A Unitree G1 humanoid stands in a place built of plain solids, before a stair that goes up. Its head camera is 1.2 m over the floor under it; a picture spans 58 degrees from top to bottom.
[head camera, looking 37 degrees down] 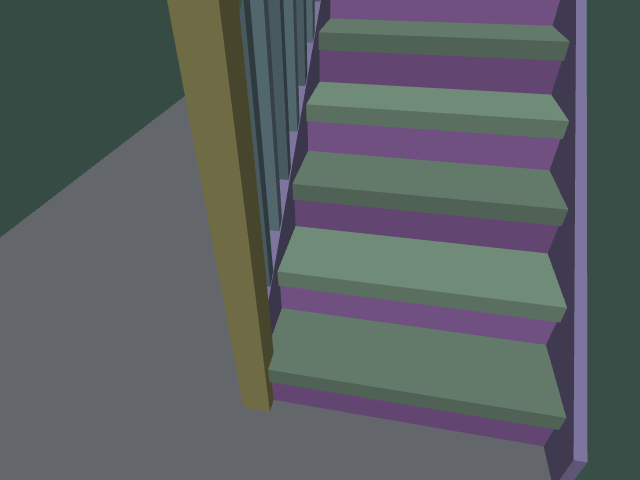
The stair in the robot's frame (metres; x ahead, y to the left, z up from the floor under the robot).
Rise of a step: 0.18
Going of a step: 0.22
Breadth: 0.81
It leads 11 degrees to the right of straight ahead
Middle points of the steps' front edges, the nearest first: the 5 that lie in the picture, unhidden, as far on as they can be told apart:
0.68 -0.24 0.17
0.90 -0.27 0.35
1.11 -0.31 0.52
1.33 -0.35 0.70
1.55 -0.39 0.88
